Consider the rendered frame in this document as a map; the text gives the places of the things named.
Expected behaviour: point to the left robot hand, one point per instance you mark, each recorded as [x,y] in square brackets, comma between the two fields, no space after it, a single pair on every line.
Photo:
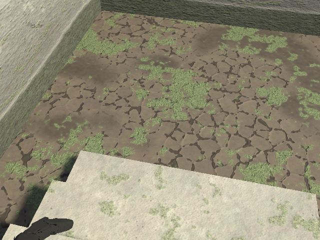
[45,227]

